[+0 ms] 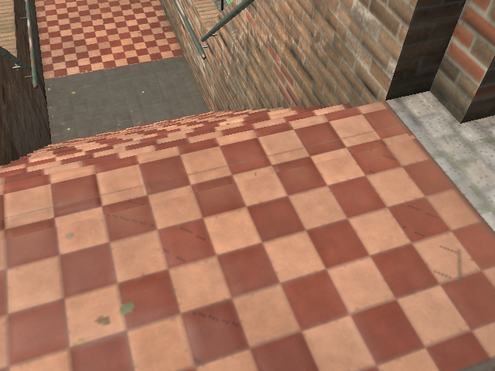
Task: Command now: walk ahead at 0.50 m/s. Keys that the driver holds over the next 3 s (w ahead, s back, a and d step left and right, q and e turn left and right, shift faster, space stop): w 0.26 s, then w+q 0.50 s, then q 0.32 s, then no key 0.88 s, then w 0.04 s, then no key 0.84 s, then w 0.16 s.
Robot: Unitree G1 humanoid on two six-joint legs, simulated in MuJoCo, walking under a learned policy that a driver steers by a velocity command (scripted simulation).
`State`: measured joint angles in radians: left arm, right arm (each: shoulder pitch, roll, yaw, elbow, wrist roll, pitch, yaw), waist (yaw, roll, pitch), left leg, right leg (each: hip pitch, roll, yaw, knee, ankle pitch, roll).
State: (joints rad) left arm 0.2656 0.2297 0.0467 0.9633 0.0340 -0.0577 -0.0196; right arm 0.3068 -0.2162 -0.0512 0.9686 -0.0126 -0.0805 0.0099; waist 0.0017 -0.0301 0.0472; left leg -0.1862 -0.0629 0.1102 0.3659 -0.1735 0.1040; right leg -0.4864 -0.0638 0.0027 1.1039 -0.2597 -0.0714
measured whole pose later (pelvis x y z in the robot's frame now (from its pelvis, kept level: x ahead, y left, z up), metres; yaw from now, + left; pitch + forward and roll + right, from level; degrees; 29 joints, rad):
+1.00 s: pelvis +0.50 +0.03 -0.02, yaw +22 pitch +0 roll -1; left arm 0.27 0.21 0.05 0.93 0.01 -0.06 0.03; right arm 0.12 -0.24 -0.07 0.86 -0.01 -0.02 0.00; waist 0.02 -0.01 0.11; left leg -0.40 -0.09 0.09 0.56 -0.17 0.13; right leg -0.37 -0.06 -0.07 1.29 -0.45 0.03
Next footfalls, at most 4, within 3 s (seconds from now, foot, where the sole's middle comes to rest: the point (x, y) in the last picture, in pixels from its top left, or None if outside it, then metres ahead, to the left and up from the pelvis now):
0.36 right None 0.37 -0.12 -0.78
0.90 left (209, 332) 0.60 0.11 -0.78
1.50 right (270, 307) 0.68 -0.06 -0.78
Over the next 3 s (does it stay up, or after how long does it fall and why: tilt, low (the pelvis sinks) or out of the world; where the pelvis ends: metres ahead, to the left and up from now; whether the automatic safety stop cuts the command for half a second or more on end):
stays up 0.64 0.01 0.00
